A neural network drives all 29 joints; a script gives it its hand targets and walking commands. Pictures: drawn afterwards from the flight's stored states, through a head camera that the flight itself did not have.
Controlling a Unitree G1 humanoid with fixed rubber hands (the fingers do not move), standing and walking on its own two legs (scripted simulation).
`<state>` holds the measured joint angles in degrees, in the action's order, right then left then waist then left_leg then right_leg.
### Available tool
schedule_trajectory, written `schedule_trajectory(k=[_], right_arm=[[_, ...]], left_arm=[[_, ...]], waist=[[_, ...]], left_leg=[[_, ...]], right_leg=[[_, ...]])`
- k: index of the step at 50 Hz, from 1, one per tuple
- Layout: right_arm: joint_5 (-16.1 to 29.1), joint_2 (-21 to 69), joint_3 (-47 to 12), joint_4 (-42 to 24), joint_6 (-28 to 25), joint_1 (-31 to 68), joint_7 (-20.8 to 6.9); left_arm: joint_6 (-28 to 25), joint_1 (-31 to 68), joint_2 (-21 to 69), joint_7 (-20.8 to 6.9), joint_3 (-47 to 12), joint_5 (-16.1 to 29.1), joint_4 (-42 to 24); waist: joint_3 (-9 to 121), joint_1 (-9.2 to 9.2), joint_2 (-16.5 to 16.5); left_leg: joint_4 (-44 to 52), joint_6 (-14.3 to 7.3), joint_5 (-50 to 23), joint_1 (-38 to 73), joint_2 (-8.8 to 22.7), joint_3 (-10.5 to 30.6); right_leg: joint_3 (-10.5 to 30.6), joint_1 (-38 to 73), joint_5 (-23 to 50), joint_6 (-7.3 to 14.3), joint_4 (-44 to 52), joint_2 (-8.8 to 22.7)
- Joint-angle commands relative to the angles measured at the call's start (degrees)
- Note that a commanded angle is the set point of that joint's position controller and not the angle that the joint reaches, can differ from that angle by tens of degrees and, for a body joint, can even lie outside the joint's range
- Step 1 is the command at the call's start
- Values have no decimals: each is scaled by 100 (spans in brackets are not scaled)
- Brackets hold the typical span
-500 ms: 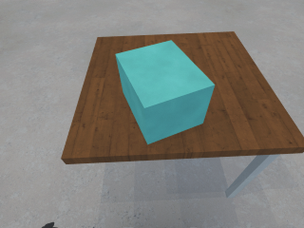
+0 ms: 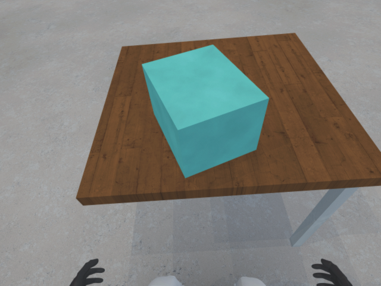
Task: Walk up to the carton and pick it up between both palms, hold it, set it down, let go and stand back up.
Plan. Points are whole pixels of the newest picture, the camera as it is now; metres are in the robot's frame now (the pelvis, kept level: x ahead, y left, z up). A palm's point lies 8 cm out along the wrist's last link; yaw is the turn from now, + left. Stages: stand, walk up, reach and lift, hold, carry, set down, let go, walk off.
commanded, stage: reach and lift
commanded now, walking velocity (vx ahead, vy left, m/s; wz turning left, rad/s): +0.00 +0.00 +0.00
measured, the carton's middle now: (199, 107) +0.56 +0.00 +0.04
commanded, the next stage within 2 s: none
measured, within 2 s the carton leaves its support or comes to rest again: neither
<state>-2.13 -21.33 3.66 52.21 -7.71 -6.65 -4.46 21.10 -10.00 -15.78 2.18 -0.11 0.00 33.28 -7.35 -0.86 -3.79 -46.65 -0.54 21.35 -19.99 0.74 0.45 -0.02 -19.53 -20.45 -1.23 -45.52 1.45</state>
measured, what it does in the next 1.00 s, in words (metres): stands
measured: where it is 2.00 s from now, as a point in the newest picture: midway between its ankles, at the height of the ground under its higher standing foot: outside the picture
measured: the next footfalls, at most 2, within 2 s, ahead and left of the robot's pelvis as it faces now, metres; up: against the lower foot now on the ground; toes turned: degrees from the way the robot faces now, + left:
none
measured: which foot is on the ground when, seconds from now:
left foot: down 0.00-1.00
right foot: down 0.00-1.00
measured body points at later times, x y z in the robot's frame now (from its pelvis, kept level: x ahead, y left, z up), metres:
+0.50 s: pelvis +0.02 -0.04 +0.03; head +0.05 -0.05 +0.48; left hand +0.21 +0.20 -0.05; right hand +0.19 -0.33 -0.05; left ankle +0.05 +0.12 -0.70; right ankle +0.05 -0.14 -0.70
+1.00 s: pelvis +0.03 -0.03 +0.03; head +0.03 -0.04 +0.48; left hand +0.23 +0.17 -0.02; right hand +0.21 -0.34 -0.02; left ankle +0.05 +0.12 -0.70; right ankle +0.05 -0.14 -0.70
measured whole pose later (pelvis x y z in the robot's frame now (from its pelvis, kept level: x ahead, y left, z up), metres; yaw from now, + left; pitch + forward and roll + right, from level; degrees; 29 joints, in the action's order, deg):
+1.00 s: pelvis +0.03 -0.03 +0.03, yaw +0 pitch -2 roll +2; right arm 7.9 -26.4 3.7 45.5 -15.5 -6.7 -15.9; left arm 5.9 -11.3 -3.3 12.9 0.4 0.0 21.1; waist -1.6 -0.8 0.5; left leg -24.7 2.1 11.4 -11.4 0.8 0.4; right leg -0.3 -14.0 -14.4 1.2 -30.3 1.4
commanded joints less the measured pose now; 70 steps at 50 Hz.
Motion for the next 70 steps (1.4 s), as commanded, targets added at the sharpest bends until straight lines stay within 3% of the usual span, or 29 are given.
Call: schedule_trajectory(k=[1,9,14,22,29,37,44,55,62,70], right_arm=[[-344,-1484,589,-1001,-142,940,-183],[31,-1344,472,-1511,-155,485,-370],[286,-1151,309,-1652,-277,178,-412],[647,-1180,246,-1500,-570,-77,-444],[1110,-1399,67,-1312,-885,-133,-551],[1544,-1802,-41,-1248,-1142,52,-811],[1796,-2082,-37,-1273,-1111,361,-1108],[2317,-2697,41,-1375,-895,1006,-1657],[2679,-2861,-117,-1512,-976,1436,-1889],[2988,-2980,-374,-1608,-1274,1696,-1969]], left_arm=[[46,1119,-1248,292,914,-417,-1360],[-306,481,-812,477,940,-268,-1978],[-710,155,-637,556,1006,-223,-2037],[-1254,-145,-410,640,1085,-328,-1947],[-1610,-439,-48,740,1008,-386,-2049],[-1812,-658,485,890,690,-447,-2368],[-1849,-456,890,1070,352,-444,-2652],[-1683,335,1458,1460,-208,-278,-3128],[-1721,661,1817,1657,-442,-85,-3498],[-1891,575,2245,1848,-666,58,-3879]], waist=[[631,148,676],[1170,333,1019],[1390,498,1039],[1670,596,991],[1858,653,984],[1964,626,916],[1741,555,925],[1326,500,1045],[1455,476,1222],[1640,511,1281]], left_leg=[[2021,-317,783,-1142,448,-421],[2068,-70,-545,391,112,-445],[2308,-120,-1175,795,20,-476],[2653,-102,-1496,822,-131,-472],[2668,-20,-1966,974,-152,-413],[2504,114,-2653,1521,-35,-280],[2467,100,-2114,1603,35,-212],[2586,-11,-308,876,95,-114],[2400,-39,-24,595,89,-101],[2179,8,-455,747,143,-81]], right_leg=[[-496,1562,351,266,777,-479],[-275,1108,832,291,1676,-321],[-92,1314,1577,188,2044,-192],[160,1921,2520,58,2244,-52],[168,2063,3058,92,2226,-125],[-21,1669,3083,300,2290,-368],[-88,1035,1948,480,2448,-443],[-10,331,353,600,2418,-400],[89,174,118,621,2325,-396],[83,32,545,683,2258,-478]])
